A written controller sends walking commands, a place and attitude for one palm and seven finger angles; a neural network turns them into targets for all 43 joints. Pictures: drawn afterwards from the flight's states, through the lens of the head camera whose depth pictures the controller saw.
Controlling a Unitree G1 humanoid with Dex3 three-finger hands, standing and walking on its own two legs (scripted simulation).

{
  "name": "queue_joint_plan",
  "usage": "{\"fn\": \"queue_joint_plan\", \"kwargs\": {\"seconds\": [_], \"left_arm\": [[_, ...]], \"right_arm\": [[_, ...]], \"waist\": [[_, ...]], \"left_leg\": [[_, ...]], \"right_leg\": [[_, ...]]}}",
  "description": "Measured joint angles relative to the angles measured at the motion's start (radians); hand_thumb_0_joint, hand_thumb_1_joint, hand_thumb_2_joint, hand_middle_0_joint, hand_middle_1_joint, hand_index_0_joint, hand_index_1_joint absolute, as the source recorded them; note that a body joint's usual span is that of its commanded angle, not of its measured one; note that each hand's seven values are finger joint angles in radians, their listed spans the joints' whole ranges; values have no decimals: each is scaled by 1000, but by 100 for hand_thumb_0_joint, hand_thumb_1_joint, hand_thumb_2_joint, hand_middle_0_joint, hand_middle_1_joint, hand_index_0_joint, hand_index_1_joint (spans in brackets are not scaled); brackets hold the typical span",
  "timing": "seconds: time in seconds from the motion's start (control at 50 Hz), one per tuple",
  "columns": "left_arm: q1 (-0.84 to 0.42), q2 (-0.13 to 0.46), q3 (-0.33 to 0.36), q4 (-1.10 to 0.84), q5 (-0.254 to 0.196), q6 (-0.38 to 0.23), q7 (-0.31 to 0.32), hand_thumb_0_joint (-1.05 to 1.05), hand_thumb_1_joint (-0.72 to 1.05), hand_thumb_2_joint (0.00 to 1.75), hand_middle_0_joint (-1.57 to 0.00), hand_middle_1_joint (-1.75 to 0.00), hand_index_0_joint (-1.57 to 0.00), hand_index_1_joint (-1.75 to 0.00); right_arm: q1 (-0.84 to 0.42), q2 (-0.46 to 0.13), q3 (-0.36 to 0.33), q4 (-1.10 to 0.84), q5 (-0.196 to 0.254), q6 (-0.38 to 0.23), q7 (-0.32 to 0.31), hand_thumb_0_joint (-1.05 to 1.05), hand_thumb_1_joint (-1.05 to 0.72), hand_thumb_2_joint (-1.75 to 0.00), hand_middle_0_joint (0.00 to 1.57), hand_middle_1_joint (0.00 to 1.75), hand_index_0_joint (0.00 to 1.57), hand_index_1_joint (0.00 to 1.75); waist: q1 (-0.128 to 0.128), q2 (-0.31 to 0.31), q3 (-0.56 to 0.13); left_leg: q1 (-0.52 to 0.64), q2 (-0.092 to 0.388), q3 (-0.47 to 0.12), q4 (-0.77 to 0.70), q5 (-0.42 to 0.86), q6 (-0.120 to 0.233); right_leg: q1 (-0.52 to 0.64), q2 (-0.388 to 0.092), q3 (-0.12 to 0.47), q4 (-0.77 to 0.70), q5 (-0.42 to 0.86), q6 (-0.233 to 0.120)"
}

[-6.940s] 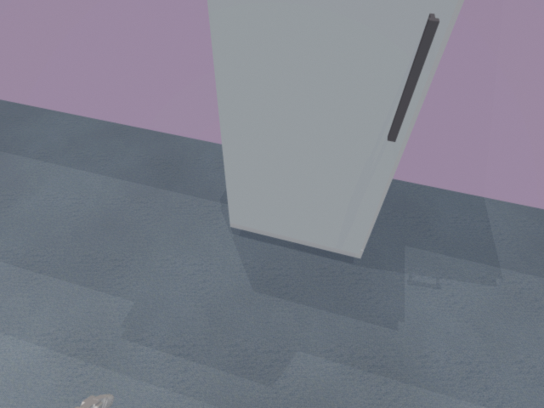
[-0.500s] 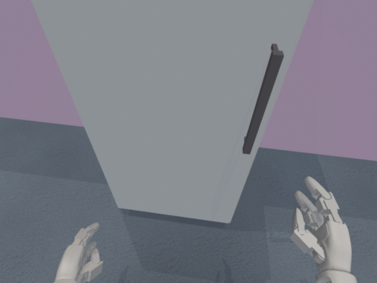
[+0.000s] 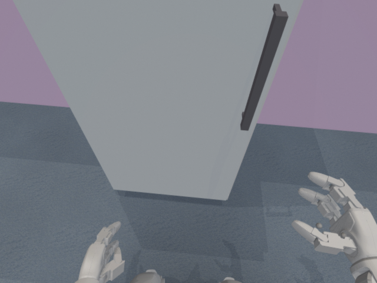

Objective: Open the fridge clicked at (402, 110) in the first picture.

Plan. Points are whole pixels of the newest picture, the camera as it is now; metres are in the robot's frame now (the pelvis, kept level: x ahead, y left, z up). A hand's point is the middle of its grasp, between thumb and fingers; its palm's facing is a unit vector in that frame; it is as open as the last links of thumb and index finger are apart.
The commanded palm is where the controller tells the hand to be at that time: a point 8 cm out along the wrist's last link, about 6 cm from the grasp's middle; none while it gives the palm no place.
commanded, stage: raise the hand to about handle height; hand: right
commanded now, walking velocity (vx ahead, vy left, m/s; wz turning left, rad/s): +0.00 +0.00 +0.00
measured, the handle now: (257, 78) +0.55 -0.12 +0.14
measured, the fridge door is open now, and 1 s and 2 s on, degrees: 0 0 0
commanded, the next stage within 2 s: move the hooked fingers beside the handle in 1.32 s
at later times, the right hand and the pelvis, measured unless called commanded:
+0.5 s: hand out of the picture +0.26 -0.28 +0.15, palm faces +0.09 +0.99 -0.05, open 13.5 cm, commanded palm +0.23 -0.33 +0.14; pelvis +0.01 -0.02 +0.03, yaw -1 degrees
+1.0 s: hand out of the picture +0.30 -0.28 +0.17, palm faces +0.05 +1.00 -0.04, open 14.0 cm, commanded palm +0.26 -0.33 +0.18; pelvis +0.02 -0.01 +0.04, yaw +0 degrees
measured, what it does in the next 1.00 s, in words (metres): stands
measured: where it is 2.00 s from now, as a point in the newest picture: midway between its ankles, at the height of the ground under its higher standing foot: outside the picture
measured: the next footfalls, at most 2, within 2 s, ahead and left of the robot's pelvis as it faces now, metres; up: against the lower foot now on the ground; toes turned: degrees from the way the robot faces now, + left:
none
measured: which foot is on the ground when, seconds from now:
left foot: down 0.00-1.00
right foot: down 0.00-1.00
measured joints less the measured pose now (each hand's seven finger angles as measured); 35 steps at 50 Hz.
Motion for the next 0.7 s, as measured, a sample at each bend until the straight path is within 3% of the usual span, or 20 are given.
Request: {"fn": "queue_joint_plan", "kwargs": {"seconds": [0.04, 0.1, 0.18, 0.3, 0.44, 0.6, 0.7], "left_arm": [[40, 4, 16, -3, 1, -4, -5, 1, 90, 90, -21, -30, -21, -31], [85, 26, 43, 9, 4, -17, -13, 1, 90, 90, -21, -30, -21, -30], [93, 79, 57, 29, 0, -29, -12, 1, 90, 90, -21, -30, -21, -30], [41, 111, 51, 28, -9, -52, 19, 1, 90, 90, -21, -30, -20, -30], [7, 76, 19, -4, -10, -76, 21, 1, 90, 90, -21, -30, -20, -30], [-9, 70, -18, -21, -16, -49, 25, 1, 90, 90, -21, -30, -21, -30], [-1, 64, -27, 1, -9, -46, 33, 1, 90, 90, -21, -30, -21, -31]], "right_arm": [[44, 12, -43, -41, 17, 11, -59, 0, -15, -58, 25, 79, 25, 78], [103, 36, -81, -115, 18, -42, -128, 0, -8, -55, 26, 83, 26, 83], [101, 42, -73, -110, -3, -96, -117, 0, 1, -51, 26, 89, 26, 89], [14, 4, -27, -31, -26, -27, -37, 0, 16, -45, 27, 98, 27, 98], [-82, -33, -94, -51, 8, -7, -58, -1, 32, -38, 29, 109, 29, 108], [-182, -63, -106, 55, -11, 175, -7, -1, 45, -32, 29, 117, 29, 117], [-220, -68, -136, 46, -15, 157, -7, -1, 48, -31, 30, 119, 29, 118]], "waist": [[7, 5, -7], [-3, 12, -17], [-20, 8, -15], [-30, 14, 11], [-39, 21, 2], [-62, -7, 15], [-70, 4, 37]], "left_leg": [[26, -1, -13, -33, 12, -4], [58, 2, -20, -65, 21, -11], [80, 11, -8, -82, 25, -21], [123, 17, -6, -116, 42, -29], [215, 12, -6, -190, 66, -31], [275, 18, -7, -253, 92, -36], [309, 13, -5, -287, 105, -31]], "right_leg": [[34, 1, -15, -37, 9, -4], [67, 6, -23, -70, 16, -10], [75, 17, -11, -73, 18, -19], [111, 25, -11, -97, 30, -30], [201, 25, -13, -164, 48, -28], [263, 36, -17, -233, 78, -33], [299, 33, -16, -270, 94, -28]]}}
